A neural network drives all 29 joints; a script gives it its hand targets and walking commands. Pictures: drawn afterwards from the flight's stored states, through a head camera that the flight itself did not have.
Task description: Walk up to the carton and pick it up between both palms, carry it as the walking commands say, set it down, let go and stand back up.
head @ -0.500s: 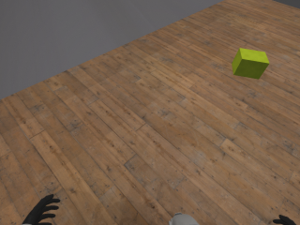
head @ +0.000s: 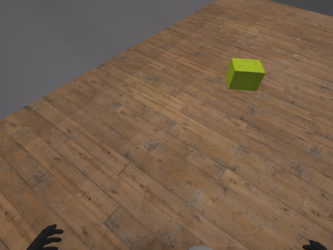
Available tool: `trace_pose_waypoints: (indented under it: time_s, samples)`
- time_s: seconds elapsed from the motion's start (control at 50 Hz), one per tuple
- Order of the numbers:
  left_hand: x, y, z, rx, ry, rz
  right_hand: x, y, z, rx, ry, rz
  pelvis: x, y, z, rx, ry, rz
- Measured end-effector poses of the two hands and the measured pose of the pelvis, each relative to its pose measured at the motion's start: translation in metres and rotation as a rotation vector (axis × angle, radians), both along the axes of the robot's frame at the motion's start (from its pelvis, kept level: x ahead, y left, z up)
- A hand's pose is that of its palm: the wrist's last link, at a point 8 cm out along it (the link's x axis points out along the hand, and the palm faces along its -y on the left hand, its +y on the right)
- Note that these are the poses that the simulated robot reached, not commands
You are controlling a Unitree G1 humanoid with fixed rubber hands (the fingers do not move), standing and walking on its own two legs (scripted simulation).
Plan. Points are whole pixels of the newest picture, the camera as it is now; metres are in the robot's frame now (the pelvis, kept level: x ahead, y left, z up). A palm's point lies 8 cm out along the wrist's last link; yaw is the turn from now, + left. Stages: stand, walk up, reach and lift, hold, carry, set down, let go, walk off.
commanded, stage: walk up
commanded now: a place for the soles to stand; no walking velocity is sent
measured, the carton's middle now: (244, 74) +1.69 -0.81 -0.66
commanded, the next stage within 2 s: none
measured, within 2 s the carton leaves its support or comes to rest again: neither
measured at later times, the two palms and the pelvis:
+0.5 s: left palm (102, 187) +0.31 +0.20 -0.10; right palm out of the picture +0.25 -0.47 -0.07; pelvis +0.16 -0.12 -0.02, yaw -7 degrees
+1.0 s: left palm (153, 143) +0.46 +0.05 -0.10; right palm out of the picture +0.32 -0.60 -0.08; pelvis +0.28 -0.24 -0.02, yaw -13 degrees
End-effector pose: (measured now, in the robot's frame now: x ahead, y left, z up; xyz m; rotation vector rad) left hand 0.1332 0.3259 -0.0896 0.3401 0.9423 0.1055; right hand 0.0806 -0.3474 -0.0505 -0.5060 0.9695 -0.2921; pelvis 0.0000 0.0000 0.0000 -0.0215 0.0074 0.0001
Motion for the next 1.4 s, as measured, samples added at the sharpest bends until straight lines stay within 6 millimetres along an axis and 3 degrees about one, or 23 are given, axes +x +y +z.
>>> trace_pose_waypoints:
  time_s: [0.1,0.18,0.28,0.36,0.46,0.58,0.66,0.76,0.84,0.9,0.98,1.06,1.12,1.24,1.32,1.4]
  samples:
    - [0.056,-0.042,-0.007,-0.012,-0.003,-0.056,-0.005,-0.038,-0.002,-0.013,0.066,-0.062,0.032,-0.032,-0.003,0.02,0.0,-0.012]
    - [0.098,-0.083,-0.014,-0.009,-0.015,-0.085,0.015,-0.073,-0.019,0.002,0.07,-0.093,0.063,-0.067,-0.014,0.031,0.009,-0.043]
    - [0.121,-0.115,-0.012,0.007,-0.011,-0.07,0.076,-0.103,-0.022,0.022,-0.009,-0.079,0.096,-0.098,-0.015,0.029,-0.019,-0.088]
    - [0.135,-0.12,-0.005,0.041,-0.002,-0.057,0.126,-0.111,-0.023,0.042,-0.067,-0.05,0.117,-0.109,-0.014,0.009,-0.026,-0.11]
    - [0.161,-0.122,-0.007,0.056,0.013,-0.058,0.161,-0.117,-0.025,0.043,-0.074,-0.044,0.145,-0.117,-0.016,-0.01,-0.013,-0.125]
    - [0.209,-0.15,-0.005,0.024,0.012,-0.106,0.159,-0.135,-0.015,0.028,-0.029,-0.1,0.181,-0.13,-0.007,-0.01,-0.012,-0.133]
    - [0.243,-0.173,-0.005,0.02,0.006,-0.148,0.146,-0.158,-0.003,0.002,0.018,-0.151,0.201,-0.15,-0.002,0.003,-0.016,-0.139]
    - [0.281,-0.215,-0.009,0.007,0.004,-0.19,0.142,-0.191,-0.007,0.003,0.058,-0.197,0.225,-0.183,-0.005,0.013,-0.012,-0.156]
    - [0.307,-0.249,-0.016,0.022,-0.024,-0.205,0.16,-0.224,-0.024,0.019,0.051,-0.205,0.245,-0.218,-0.019,0.024,-0.019,-0.181]
    - [0.313,-0.265,-0.015,0.023,-0.024,-0.189,0.19,-0.24,-0.026,0.03,0.004,-0.198,0.26,-0.233,-0.019,0.014,-0.04,-0.203]
    - [0.327,-0.272,-0.007,0.045,-0.028,-0.175,0.229,-0.249,-0.029,0.053,-0.044,-0.173,0.277,-0.243,-0.017,-0.002,-0.044,-0.219]
    - [0.346,-0.269,-0.005,0.063,-0.018,-0.177,0.251,-0.251,-0.032,0.063,-0.038,-0.167,0.296,-0.246,-0.018,-0.016,-0.027,-0.229]
    - [0.361,-0.272,-0.008,0.059,0.001,-0.178,0.256,-0.253,-0.03,0.057,-0.009,-0.174,0.312,-0.248,-0.016,-0.01,-0.011,-0.223]
    - [0.405,-0.303,-0.006,0.037,0.014,-0.225,0.248,-0.275,-0.009,0.03,0.057,-0.236,0.343,-0.27,-0.003,-0.002,-0.001,-0.231]
    - [0.435,-0.335,-0.01,0.028,0.01,-0.261,0.244,-0.296,-0.009,0.025,0.086,-0.276,0.36,-0.293,-0.004,0.012,-0.003,-0.236]
    - [0.461,-0.372,-0.014,0.026,-0.003,-0.278,0.255,-0.322,-0.023,0.044,0.091,-0.296,0.379,-0.321,-0.012,0.024,0.007,-0.25]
